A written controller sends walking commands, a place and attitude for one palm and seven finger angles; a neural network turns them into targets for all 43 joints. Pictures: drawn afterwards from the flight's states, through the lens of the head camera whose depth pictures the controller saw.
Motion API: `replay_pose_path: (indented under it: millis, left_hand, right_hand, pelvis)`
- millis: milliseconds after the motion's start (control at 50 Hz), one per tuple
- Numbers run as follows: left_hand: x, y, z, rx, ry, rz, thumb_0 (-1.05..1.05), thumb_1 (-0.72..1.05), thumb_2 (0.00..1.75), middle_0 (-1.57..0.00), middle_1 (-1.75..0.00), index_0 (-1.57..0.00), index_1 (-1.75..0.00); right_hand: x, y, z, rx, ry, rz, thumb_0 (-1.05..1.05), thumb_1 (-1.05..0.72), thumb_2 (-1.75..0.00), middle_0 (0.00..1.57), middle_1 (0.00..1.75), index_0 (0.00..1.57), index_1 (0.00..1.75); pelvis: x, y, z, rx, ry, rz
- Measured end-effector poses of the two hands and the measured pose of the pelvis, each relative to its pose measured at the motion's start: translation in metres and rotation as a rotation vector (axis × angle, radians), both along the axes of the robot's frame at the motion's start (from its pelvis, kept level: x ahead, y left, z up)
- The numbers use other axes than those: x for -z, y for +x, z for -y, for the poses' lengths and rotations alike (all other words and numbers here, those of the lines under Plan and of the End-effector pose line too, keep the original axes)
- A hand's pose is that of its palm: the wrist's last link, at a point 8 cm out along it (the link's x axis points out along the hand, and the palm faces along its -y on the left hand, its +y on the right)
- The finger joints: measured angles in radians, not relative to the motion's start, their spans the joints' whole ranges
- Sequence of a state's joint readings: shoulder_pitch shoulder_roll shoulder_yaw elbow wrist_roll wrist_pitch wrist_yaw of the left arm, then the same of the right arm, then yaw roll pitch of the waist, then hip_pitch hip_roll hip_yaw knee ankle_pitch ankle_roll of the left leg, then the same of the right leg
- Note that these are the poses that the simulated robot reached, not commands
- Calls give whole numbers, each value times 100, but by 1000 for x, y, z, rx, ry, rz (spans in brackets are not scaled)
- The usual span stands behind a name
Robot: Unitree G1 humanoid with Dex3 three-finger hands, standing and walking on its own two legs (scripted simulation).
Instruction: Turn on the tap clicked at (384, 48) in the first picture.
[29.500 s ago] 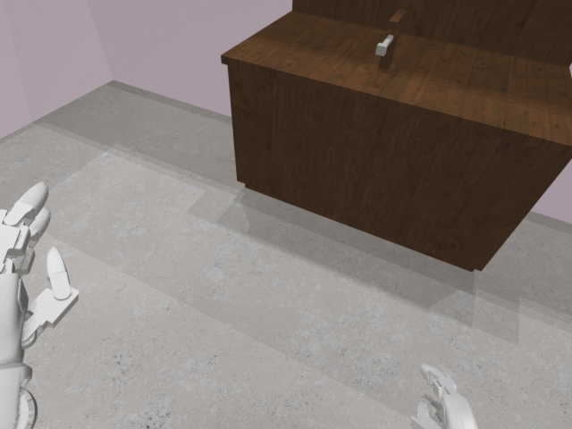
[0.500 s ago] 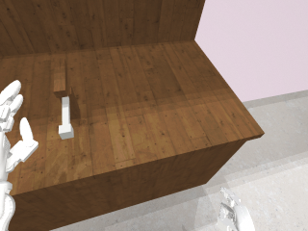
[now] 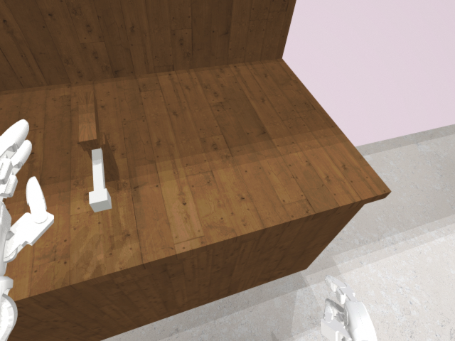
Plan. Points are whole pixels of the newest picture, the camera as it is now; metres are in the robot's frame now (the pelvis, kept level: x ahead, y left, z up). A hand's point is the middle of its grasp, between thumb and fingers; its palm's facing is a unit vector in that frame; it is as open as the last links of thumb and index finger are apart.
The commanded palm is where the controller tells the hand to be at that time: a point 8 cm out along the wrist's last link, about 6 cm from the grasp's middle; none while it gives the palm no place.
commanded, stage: look again from close up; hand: left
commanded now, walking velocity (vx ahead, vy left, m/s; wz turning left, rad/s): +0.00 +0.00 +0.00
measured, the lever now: (100, 200) +0.31 +0.25 +0.06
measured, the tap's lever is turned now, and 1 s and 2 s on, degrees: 0 0 0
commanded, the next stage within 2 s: turn the palm inward beside the body in 0.20 s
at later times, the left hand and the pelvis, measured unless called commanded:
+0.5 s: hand (39, 207) +0.22 +0.24 +0.19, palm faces +0.45 -0.83 -0.33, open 7.4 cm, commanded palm +0.14 +0.26 +0.17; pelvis -0.03 -0.04 +0.00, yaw +3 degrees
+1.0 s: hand (94, 250) +0.19 +0.19 +0.14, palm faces +0.50 -0.81 -0.30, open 7.4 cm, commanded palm +0.13 +0.23 +0.15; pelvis -0.01 -0.09 -0.02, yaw +6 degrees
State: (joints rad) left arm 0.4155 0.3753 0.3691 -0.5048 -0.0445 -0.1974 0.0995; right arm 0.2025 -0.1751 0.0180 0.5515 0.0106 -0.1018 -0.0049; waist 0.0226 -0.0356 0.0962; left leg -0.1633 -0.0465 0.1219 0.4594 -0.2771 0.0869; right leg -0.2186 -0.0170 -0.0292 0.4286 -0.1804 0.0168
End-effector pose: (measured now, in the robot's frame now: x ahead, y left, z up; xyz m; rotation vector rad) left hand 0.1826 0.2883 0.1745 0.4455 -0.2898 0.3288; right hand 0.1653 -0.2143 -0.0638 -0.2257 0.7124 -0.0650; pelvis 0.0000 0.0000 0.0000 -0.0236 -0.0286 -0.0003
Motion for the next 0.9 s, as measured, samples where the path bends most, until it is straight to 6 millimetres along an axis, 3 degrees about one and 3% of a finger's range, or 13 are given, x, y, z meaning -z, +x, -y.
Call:
replay_pose_path:
  millis: [300, 360, 400, 440, 480, 540, 620, 740, 900]
  left_hand:
    - [5, -17, 27, -16, -40, -24, 1, 89, 90, -21, -30, -21, -30]
    - [-24, -5, 18, -12, 110, 42, 1, 88, 90, -21, -30, -21, -30]
    - [-41, 1, 4, -57, 46, 65, 1, 88, 90, -22, -30, -22, -30]
    - [-45, 1, -4, -101, -47, 43, 1, 89, 90, -21, -30, -21, -30]
    - [-36, -3, 0, -124, -85, -31, 1, 89, 90, -21, -30, -21, -30]
    - [-10, -16, 24, -104, -94, -147, 1, 90, 90, -20, -30, -20, -30]
    - [17, -37, 47, -111, -125, -149, 1, 89, 90, -21, -30, -21, -30]
    - [14, -53, 44, -264, -112, -32, 1, 89, 90, -21, -30, -21, -30]
    - [14, -37, 57, -228, -132, -116, 1, 89, 90, -20, -30, -20, -30]
  right_hand:
    - [-6, -14, 38, 41, -30, 40, 1, -90, -90, 20, 30, 20, 30]
    - [-1, -16, 37, -35, -62, 28, 1, -90, -90, 20, 30, 19, 30]
    - [6, -15, 39, -76, -52, 5, 1, -90, -90, 20, 30, 20, 30]
    - [11, -13, 43, -72, -22, 7, 1, -90, -90, 20, 30, 20, 30]
    - [12, -10, 47, -63, 8, 28, 1, -90, -90, 21, 30, 20, 30]
    - [12, -4, 52, -58, 33, 71, 1, -90, -90, 21, 30, 20, 30]
    - [14, 4, 59, -77, 22, 95, 1, -90, -90, 21, 30, 20, 30]
    - [22, 17, 65, -140, 12, 82, 1, -90, -90, 20, 30, 20, 30]
    - [29, 36, 72, -105, 44, 91, 1, -90, -90, 20, 30, 20, 30]
  pelvis:
    - [-3, -16, 23, 8, 5, -3]
    - [2, -22, 31, -53, 14, -4]
    - [2, -24, 35, -62, 22, -1]
    - [2, -24, 37, -55, 26, 5]
    - [2, -25, 40, -52, 29, 8]
    - [5, -27, 46, -52, 36, 11]
    - [11, -31, 59, -63, 43, 3]
    - [17, -32, 81, -97, 34, -1]
    - [18, -22, 91, -105, 23, -11]
